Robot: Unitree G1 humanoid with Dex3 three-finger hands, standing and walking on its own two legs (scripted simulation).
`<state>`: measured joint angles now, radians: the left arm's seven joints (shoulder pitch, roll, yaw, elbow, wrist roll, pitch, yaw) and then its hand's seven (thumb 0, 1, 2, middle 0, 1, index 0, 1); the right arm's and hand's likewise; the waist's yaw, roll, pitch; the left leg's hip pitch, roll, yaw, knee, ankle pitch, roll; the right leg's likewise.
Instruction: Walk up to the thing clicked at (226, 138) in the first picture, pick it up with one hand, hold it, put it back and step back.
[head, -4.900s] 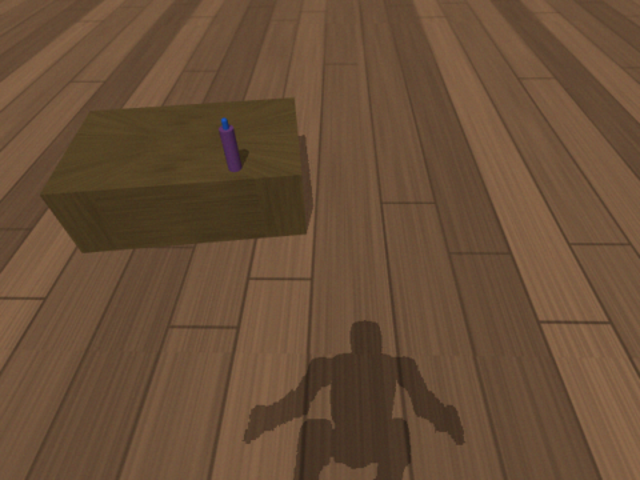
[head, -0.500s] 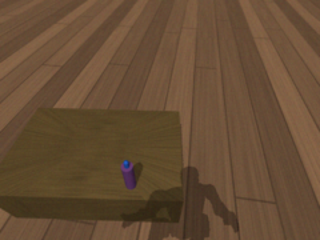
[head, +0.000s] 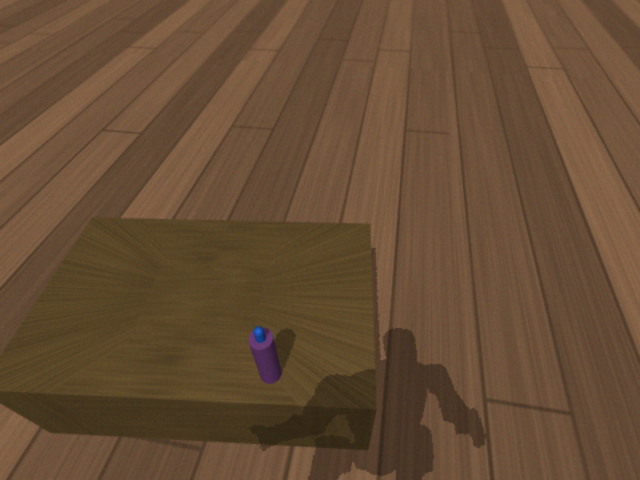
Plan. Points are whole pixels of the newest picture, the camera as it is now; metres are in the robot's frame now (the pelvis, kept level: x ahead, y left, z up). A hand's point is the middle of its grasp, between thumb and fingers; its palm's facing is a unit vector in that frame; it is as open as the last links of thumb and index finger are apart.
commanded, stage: walk up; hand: left
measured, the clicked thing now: (264, 353) +0.47 +0.17 -0.34
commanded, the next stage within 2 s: stand in 0.66 s
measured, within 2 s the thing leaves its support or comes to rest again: neither
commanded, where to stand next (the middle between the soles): +0.06 -0.01 m, yaw -2 degrees
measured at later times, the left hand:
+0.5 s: hand out of the picture +0.10 +0.25 -0.15, palm faces -0.02 -0.94 -0.33, open 7.4 cm
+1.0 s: hand out of the picture +0.07 +0.25 -0.15, palm faces -0.02 -0.94 -0.34, open 7.4 cm
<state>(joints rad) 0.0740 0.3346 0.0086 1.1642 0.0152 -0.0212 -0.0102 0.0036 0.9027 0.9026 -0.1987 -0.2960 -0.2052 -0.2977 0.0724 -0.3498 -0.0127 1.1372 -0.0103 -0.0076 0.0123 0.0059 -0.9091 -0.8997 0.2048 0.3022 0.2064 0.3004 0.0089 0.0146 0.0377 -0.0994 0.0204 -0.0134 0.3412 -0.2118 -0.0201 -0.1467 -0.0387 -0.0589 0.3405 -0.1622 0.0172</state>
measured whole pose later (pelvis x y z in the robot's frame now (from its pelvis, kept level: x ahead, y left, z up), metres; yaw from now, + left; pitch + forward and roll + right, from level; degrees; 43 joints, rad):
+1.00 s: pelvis +0.00 +0.00 +0.00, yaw +0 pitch -2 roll +0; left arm 0.10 0.35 0.00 1.15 0.01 -0.01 -0.01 0.00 0.90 0.90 -0.20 -0.30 -0.21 -0.30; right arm 0.09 -0.35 0.00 1.12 -0.01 -0.01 0.01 0.01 -0.91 -0.90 0.20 0.30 0.21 0.30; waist 0.00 0.01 0.04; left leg -0.08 0.02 -0.01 0.31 -0.20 -0.02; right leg -0.13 -0.04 -0.06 0.32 -0.15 0.02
